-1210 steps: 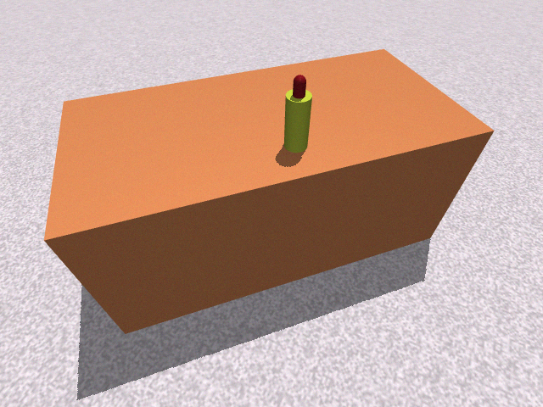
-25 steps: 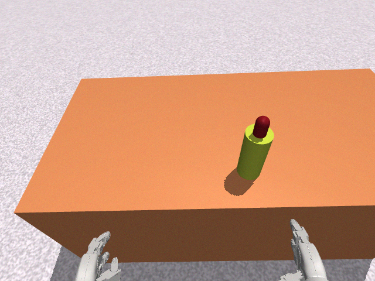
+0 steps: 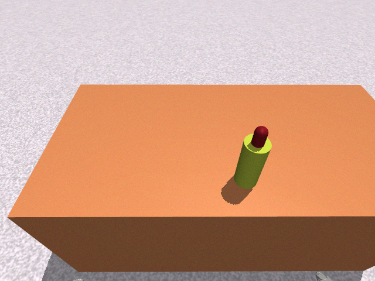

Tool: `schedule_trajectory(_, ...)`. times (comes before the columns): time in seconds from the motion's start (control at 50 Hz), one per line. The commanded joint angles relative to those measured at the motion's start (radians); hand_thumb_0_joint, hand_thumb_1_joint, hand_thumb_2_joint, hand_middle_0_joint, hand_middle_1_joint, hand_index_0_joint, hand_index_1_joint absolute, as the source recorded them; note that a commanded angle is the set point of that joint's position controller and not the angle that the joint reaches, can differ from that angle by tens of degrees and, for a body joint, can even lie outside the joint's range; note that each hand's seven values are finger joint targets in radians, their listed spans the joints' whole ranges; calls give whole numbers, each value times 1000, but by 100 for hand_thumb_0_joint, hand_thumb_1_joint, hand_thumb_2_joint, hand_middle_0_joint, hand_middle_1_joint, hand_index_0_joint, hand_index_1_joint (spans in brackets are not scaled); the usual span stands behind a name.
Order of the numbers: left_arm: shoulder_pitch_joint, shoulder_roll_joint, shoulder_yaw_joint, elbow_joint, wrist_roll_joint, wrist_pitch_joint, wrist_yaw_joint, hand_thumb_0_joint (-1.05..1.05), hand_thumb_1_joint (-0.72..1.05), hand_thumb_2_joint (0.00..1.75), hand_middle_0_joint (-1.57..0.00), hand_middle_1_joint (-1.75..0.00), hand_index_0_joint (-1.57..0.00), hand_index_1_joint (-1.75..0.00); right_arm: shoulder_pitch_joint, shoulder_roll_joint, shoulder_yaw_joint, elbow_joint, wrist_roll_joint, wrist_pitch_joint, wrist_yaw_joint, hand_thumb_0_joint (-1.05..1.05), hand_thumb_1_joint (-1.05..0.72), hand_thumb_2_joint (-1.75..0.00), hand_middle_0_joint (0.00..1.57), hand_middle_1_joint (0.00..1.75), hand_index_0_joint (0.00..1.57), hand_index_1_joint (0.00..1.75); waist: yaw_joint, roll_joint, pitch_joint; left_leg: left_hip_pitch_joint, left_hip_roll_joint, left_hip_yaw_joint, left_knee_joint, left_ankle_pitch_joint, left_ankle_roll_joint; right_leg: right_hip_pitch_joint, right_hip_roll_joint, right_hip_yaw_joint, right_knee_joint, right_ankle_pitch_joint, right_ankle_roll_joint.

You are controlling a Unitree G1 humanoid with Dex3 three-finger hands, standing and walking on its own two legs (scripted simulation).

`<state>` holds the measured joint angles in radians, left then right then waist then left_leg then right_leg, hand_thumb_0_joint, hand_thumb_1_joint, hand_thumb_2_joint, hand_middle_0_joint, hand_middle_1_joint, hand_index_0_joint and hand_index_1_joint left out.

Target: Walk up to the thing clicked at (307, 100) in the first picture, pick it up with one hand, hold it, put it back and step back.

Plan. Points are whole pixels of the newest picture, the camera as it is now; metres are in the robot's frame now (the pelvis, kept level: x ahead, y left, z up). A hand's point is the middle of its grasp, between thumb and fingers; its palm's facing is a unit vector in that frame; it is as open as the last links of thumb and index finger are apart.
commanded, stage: home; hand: right
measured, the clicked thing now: (253, 156) +0.47 -0.17 -0.04
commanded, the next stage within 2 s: stand in 1.76 s
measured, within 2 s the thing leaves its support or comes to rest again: neither
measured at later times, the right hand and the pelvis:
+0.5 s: hand out of the picture +0.04 -0.26 -0.13, palm faces -0.05 +0.93 -0.36, open 17.3 cm; pelvis -0.02 -0.01 +0.02, yaw +0 degrees
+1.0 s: hand out of the picture +0.04 -0.26 -0.13, palm faces -0.04 +0.93 -0.35, open 17.2 cm; pelvis -0.02 +0.00 +0.03, yaw +0 degrees
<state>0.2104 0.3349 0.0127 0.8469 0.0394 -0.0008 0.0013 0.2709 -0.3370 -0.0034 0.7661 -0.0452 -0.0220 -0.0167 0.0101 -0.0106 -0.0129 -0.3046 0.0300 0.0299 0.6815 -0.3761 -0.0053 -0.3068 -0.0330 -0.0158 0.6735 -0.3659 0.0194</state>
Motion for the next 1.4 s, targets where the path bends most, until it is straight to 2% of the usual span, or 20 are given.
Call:
schedule_trajectory(0.0,-63,169,47,-39,-7,-30,5,0,90,90,-20,-30,-20,-30,-63,-183,-50,-12,7,-40,-9,0,56,-5,5,5,5,5,0,-2,-32,64,76,-95,-174,302,49,49,-53,85,-155,241,-67)
schedule_trajectory(0.04,-64,168,40,-3,-12,-24,3,0,90,90,-20,-30,-20,-30,-79,-195,-45,32,10,-36,-9,0,56,-5,5,5,5,5,1,16,1,64,84,-108,-222,273,45,55,-48,84,-191,207,-63)
schedule_trajectory(0.08,-67,179,38,25,-15,-24,4,0,90,90,-20,-30,-20,-30,-81,-205,-43,70,12,-35,-10,0,55,-5,5,5,5,5,-3,23,-24,94,85,-102,-233,324,41,100,-56,91,-211,256,-62)
schedule_trajectory(0.12,-72,187,35,56,-15,-22,6,0,90,90,-20,-30,-20,-30,-99,-209,-39,106,16,-32,-12,0,55,-5,5,5,5,5,-1,15,-17,112,91,-108,-257,334,36,119,-61,92,-240,264,-61)
schedule_trajectory(0.2,-82,206,29,111,-19,-20,7,0,90,90,-20,-30,-20,-30,-106,-220,-29,167,21,-28,-11,0,54,-6,5,5,5,5,-6,5,3,130,90,-101,-302,314,29,151,-70,100,-290,257,-56)
schedule_trajectory(0.24,-89,213,25,131,-19,-20,7,0,90,90,-20,-30,-20,-30,-118,-222,-26,190,23,-23,-10,0,53,-6,5,5,5,5,-7,-3,31,130,87,-101,-324,277,25,140,-68,100,-321,213,-49)
schedule_trajectory(0.26,-87,212,25,139,-20,-21,7,0,90,90,-20,-30,-20,-30,-114,-224,-27,202,23,-23,-10,0,53,-7,5,6,5,6,-8,3,13,142,91,-96,-324,272,28,159,-73,102,-329,220,-51)
schedule_trajectory(0.42,-98,218,20,195,-20,-24,7,0,90,90,-20,-30,-20,-30,-138,-221,-19,261,27,-16,-3,0,51,-8,6,6,6,6,-8,5,41,149,92,-100,-374,225,20,172,-78,105,-386,192,-40)
schedule_trajectory(0.5,-109,217,22,212,-20,-20,5,0,90,90,-20,-30,-20,-30,-140,-222,-18,279,26,-10,-1,0,52,-7,6,6,6,6,-9,5,71,135,86,-96,-394,146,19,150,-76,111,-413,114,-38)
schedule_trajectory(0.64,-107,221,26,229,-22,-18,2,0,90,90,-20,-30,-20,-30,-140,-223,-17,295,25,-7,1,0,52,-7,6,6,6,6,-7,19,66,122,89,-104,-414,91,22,152,-75,113,-417,95,-38)
schedule_trajectory(0.72,-107,216,24,235,-23,-19,1,0,90,90,-20,-30,-20,-30,-148,-228,-17,298,27,-12,-1,0,50,-8,6,6,6,6,-5,19,32,139,101,-108,-417,148,23,180,-81,111,-401,176,-40)
schedule_trajectory(0.78,-113,217,22,238,-23,-21,4,0,90,90,-20,-30,-20,-30,-155,-231,-17,299,31,-13,-1,0,52,-7,6,6,6,6,-7,8,13,174,107,-108,-404,237,24,185,-85,105,-398,229,-38)
schedule_trajectory(0.86,-111,216,21,247,-24,-20,5,0,90,90,-20,-30,-20,-30,-152,-232,-15,307,30,-11,-1,0,48,-9,6,6,6,6,-8,10,29,170,105,-101,-410,226,25,182,-84,102,-400,231,-37)
schedule_trajectory(1.16,-125,216,23,254,-27,-21,5,0,90,90,-20,-30,-20,-30,-172,-231,-17,311,32,-9,0,0,52,-7,6,6,6,6,-9,5,37,178,104,-100,-421,237,23,188,-89,98,-407,240,-29)
schedule_trajectory(1.24,-123,218,22,245,-26,-24,5,0,90,90,-20,-30,-20,-30,-177,-235,-19,310,32,-12,-1,0,50,-8,6,6,6,6,-9,18,-2,207,112,-96,-403,324,26,209,-97,98,-400,316,-31)
schedule_trajectory(1.38,-127,214,21,244,-27,-18,6,0,90,90,-20,-30,-20,-30,-182,-232,-20,317,33,-13,-3,0,49,-9,6,6,6,6,-8,21,-10,218,116,-94,-408,358,23,220,-98,90,-388,336,-32)
